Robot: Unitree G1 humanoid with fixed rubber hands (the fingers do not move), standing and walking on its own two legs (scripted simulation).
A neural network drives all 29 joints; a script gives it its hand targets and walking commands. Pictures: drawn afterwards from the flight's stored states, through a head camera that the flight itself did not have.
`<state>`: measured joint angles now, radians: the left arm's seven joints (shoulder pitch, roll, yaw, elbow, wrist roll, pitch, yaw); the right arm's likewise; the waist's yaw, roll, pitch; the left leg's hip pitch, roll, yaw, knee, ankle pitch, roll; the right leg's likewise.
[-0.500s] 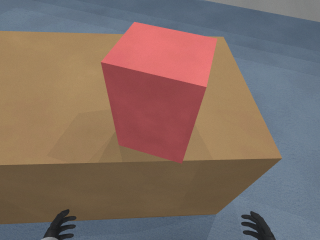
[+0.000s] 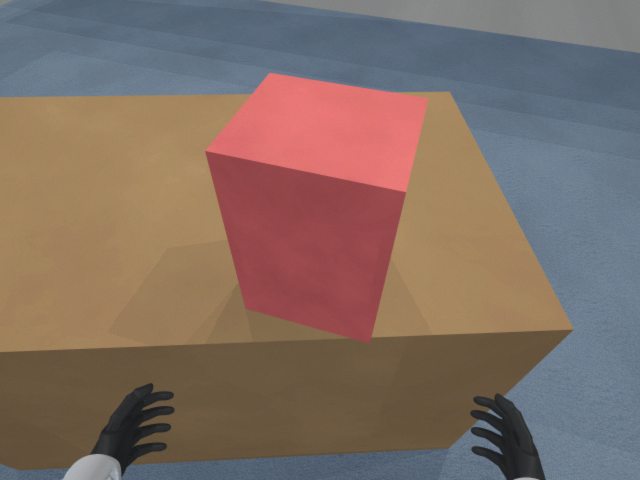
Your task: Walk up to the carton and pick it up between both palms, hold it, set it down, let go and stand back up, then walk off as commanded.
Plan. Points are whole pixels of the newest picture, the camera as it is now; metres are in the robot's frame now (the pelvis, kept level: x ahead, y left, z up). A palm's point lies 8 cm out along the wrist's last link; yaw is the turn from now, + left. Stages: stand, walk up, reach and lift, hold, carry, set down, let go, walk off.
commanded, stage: reach and lift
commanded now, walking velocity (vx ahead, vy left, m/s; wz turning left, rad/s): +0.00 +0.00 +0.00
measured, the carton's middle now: (323, 218) +0.42 +0.04 +0.09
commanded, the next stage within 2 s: none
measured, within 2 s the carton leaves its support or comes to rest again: neither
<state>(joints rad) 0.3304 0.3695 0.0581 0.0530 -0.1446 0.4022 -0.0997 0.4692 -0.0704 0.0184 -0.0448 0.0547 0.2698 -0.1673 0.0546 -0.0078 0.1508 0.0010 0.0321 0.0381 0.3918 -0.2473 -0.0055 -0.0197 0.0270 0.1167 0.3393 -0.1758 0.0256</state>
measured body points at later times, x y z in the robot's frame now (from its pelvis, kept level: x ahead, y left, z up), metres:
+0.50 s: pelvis +0.02 +0.02 +0.00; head +0.03 +0.04 +0.45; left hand +0.17 +0.28 +0.03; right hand +0.18 -0.16 +0.03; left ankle -0.01 +0.12 -0.74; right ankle +0.02 -0.14 -0.74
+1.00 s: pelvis +0.01 +0.03 +0.00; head +0.00 +0.06 +0.45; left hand +0.19 +0.27 +0.07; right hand +0.19 -0.14 +0.08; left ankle -0.01 +0.12 -0.74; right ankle +0.02 -0.14 -0.74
